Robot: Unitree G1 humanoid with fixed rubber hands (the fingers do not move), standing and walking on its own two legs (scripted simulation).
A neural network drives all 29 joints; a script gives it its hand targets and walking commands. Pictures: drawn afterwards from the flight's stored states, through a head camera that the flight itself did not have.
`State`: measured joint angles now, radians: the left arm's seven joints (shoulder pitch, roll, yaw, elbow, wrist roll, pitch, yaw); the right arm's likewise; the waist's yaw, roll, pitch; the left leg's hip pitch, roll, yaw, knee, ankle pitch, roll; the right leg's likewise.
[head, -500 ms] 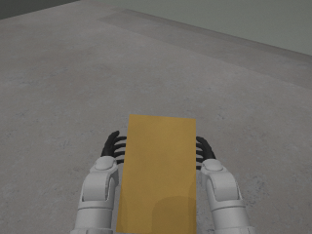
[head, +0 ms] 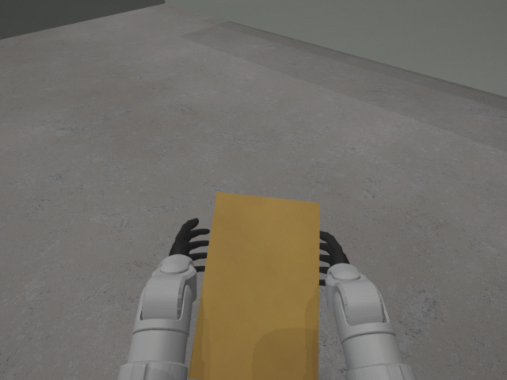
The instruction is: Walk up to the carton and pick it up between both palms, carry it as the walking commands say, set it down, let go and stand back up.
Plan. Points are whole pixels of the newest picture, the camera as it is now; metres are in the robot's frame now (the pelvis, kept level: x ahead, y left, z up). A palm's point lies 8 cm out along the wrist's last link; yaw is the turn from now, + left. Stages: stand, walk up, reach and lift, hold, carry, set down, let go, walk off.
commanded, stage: carry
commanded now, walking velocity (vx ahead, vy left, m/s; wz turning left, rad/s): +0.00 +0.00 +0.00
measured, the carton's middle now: (255, 289) +0.32 +0.01 -0.05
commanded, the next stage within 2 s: none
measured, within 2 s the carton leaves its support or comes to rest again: neither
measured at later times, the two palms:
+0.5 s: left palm (183, 290) +0.26 +0.12 +0.06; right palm (352, 302) +0.25 -0.13 +0.04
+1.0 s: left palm (189, 313) +0.23 +0.11 +0.04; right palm (364, 323) +0.22 -0.14 +0.03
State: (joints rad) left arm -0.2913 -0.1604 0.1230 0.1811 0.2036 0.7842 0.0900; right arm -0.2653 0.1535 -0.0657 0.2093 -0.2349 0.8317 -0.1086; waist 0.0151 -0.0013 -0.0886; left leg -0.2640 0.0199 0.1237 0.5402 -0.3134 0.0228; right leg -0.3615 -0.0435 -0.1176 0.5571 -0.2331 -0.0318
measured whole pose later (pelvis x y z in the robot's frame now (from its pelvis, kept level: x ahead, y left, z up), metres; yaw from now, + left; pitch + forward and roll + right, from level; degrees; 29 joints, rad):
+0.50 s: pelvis -0.05 -0.01 +0.00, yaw +0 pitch +1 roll +1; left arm -0.31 -0.16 0.16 0.23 0.22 0.76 0.08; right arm -0.29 0.16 -0.07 0.26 -0.24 0.83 -0.12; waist 0.00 -0.01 -0.09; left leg -0.31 0.02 0.12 0.53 -0.23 0.02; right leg -0.40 -0.04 -0.12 0.52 -0.14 -0.05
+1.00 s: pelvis -0.08 -0.02 +0.00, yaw +0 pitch +3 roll +1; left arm -0.28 -0.16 0.15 0.18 0.19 0.73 0.08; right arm -0.29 0.16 -0.06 0.22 -0.22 0.80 -0.12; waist -0.01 -0.01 -0.06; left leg -0.40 0.04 0.12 0.53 -0.18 0.01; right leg -0.47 -0.02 -0.13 0.48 -0.07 -0.08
